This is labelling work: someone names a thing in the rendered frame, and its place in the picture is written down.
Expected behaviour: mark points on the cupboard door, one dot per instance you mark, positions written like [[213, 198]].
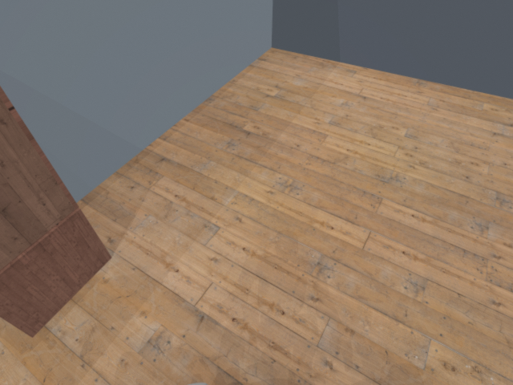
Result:
[[31, 200]]

